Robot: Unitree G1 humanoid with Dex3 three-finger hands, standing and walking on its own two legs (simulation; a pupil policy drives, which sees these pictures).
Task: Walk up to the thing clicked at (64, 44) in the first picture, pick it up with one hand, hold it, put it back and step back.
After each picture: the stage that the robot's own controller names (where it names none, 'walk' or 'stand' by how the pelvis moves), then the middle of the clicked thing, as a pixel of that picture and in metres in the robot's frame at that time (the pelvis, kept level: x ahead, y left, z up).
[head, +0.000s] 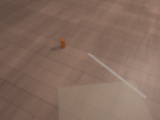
stand; (63, 43) +1.48 +0.21 -0.72
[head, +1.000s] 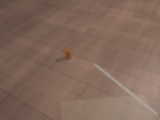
walk; (68, 54) +1.37 +0.25 -0.72
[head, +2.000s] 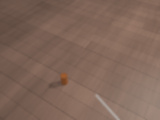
walk; (64, 79) +0.90 +0.20 -0.71
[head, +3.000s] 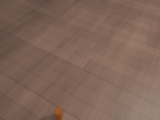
walk; (58, 113) +0.55 +0.17 -0.69
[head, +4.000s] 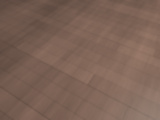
stand; out of the picture +0.41 +0.14 -0.71
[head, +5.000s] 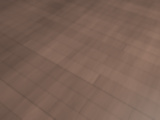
stand; out of the picture +0.40 +0.11 -0.72
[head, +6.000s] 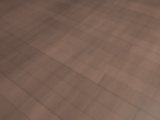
stand; out of the picture +0.41 +0.10 -0.72
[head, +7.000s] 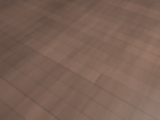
stand; out of the picture +0.41 +0.09 -0.72
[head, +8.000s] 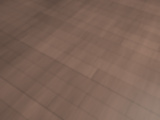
stand; out of the picture +0.42 +0.11 -0.72
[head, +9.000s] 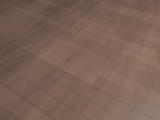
stand; out of the picture +0.42 +0.09 -0.72
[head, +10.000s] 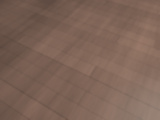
stand; out of the picture +0.45 +0.11 -0.72
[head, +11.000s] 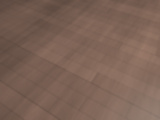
stand; out of the picture +0.44 +0.10 -0.73
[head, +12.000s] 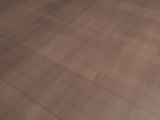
stand; out of the picture +0.44 +0.10 -0.73
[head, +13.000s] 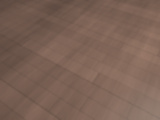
go down; out of the picture +0.44 +0.09 -0.73
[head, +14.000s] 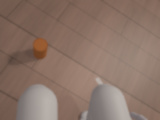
go down; (40, 49) +0.53 +0.14 -0.32
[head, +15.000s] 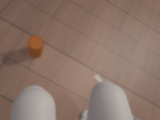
close in; (35, 47) +0.53 +0.14 -0.29
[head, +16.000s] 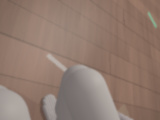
close in; out of the picture +0.52 +0.20 -0.23
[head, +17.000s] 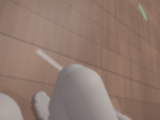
close; out of the picture +0.52 +0.22 -0.24
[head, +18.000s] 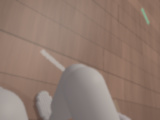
lift; out of the picture +0.49 +0.20 -0.25
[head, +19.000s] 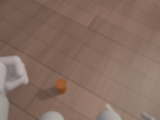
lift; (61, 86) +0.49 +0.09 -0.48
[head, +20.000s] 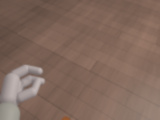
hold; out of the picture +0.45 +0.08 -0.67
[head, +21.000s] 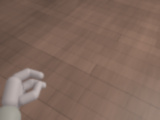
hold; out of the picture +0.44 +0.09 -0.68
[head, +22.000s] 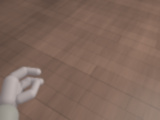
hold; out of the picture +0.44 +0.09 -0.68
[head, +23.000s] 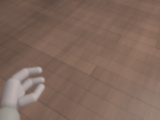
stand; out of the picture +0.43 +0.09 -0.68
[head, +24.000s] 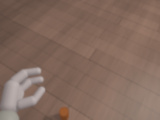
stand; (64, 114) +0.44 +0.09 -0.63
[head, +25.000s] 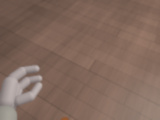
stand; out of the picture +0.43 +0.09 -0.67
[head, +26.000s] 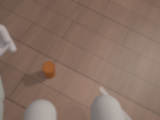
crouch; (49, 70) +0.50 +0.10 -0.40
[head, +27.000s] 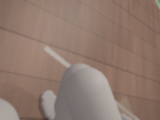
lower; out of the picture +0.50 +0.19 -0.24
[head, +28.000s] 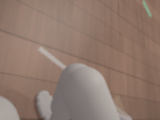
lower; out of the picture +0.50 +0.20 -0.24
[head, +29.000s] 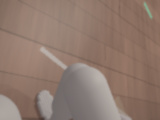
lower; out of the picture +0.50 +0.20 -0.24
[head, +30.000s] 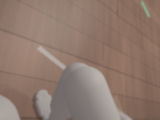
lower; out of the picture +0.50 +0.20 -0.25
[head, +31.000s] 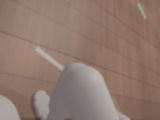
loosen; out of the picture +0.50 +0.20 -0.25
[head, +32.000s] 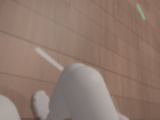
withdraw; out of the picture +0.50 +0.20 -0.25
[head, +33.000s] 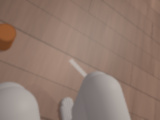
stand; (4, 38) +0.51 +0.17 -0.26
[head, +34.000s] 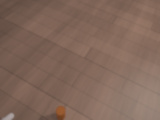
stand; (60, 113) +0.45 +0.08 -0.61
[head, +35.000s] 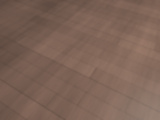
stand; out of the picture +0.44 +0.09 -0.67
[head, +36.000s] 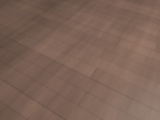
stand; out of the picture +0.43 +0.09 -0.67
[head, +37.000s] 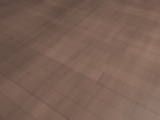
stand; out of the picture +0.45 +0.08 -0.72
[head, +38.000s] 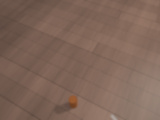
walk; (73, 102) +0.53 +0.08 -0.70
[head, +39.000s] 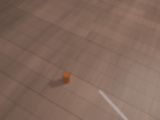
walk; (66, 77) +0.76 +0.09 -0.70
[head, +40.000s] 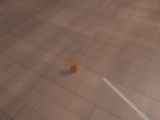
stand; (74, 67) +1.05 +0.15 -0.70
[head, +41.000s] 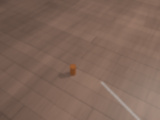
stand; (73, 70) +1.07 +0.09 -0.72
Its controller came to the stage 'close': yes
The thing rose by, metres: 0.00
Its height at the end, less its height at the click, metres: +0.00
